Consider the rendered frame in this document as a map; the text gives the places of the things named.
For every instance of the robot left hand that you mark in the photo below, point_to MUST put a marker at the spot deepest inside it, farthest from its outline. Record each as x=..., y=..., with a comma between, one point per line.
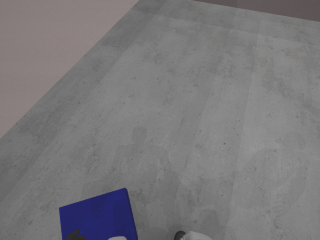
x=73, y=236

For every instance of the carton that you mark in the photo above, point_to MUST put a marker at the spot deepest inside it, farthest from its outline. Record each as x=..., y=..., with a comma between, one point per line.
x=100, y=218

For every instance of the robot right foot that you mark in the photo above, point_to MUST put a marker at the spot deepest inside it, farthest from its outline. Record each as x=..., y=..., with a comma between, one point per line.
x=179, y=235

